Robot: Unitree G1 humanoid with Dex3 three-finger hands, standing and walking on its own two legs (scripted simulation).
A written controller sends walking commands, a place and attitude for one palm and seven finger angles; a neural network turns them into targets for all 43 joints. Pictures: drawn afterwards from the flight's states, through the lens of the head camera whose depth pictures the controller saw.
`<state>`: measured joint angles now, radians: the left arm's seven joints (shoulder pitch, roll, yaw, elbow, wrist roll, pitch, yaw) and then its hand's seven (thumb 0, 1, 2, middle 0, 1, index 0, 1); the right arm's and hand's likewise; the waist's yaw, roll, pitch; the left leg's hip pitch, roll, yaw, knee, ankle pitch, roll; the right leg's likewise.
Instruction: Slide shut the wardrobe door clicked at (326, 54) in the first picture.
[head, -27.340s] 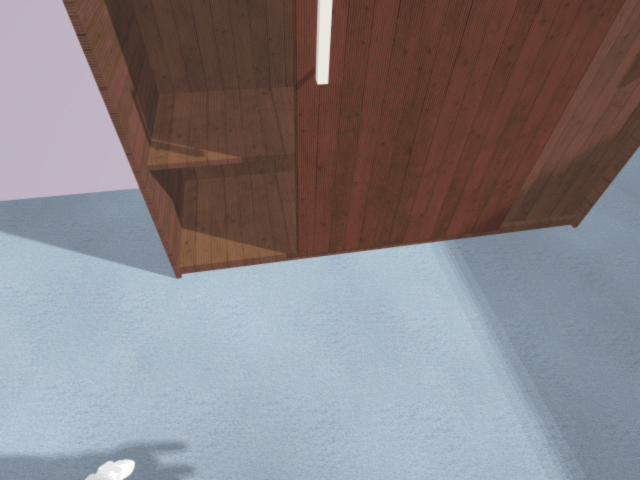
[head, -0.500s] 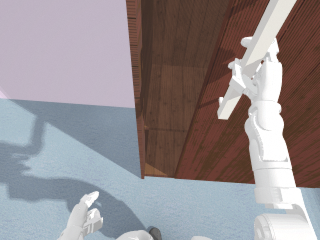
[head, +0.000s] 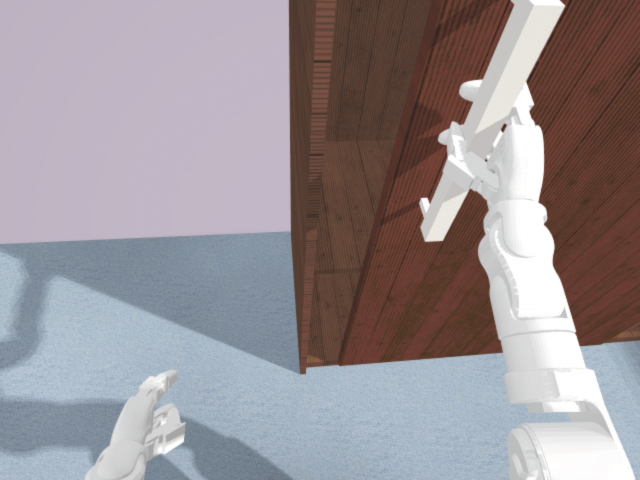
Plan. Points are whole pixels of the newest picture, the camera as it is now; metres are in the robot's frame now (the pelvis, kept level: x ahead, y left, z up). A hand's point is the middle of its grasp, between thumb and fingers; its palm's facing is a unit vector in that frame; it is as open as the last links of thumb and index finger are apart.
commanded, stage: step sideways, sliding the door along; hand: right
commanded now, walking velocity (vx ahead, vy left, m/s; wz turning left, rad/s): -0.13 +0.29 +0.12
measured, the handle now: (464, 136) +0.46 -0.17 +0.19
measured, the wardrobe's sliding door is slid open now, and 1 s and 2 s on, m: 0.10 0.00 0.00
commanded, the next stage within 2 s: stop walking and hold the door there in 1.56 s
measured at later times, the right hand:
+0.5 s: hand (372, 163) +0.40 -0.05 +0.19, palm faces -0.05 +1.00 -0.07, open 6.7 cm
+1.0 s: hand (373, 163) +0.39 -0.05 +0.20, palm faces -0.05 +1.00 -0.07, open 6.8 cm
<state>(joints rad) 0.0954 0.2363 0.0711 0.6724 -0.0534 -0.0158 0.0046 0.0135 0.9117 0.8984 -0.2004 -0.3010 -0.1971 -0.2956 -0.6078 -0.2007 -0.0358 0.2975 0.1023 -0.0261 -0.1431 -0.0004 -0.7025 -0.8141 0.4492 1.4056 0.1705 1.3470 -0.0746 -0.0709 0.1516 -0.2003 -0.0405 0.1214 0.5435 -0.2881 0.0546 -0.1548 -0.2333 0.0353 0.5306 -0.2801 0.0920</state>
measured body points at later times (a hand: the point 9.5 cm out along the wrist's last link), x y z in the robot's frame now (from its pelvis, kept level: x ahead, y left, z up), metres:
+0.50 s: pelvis +0.01 +0.02 +0.01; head +0.07 +0.04 +0.45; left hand +0.19 +0.25 -0.10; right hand +0.39 -0.10 +0.20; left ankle +0.01 +0.08 -0.73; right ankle -0.01 -0.21 -0.71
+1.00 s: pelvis -0.02 +0.01 +0.00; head +0.01 +0.03 +0.44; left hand +0.13 +0.25 -0.12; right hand +0.39 -0.10 +0.20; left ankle +0.01 +0.08 -0.73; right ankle -0.02 -0.23 -0.73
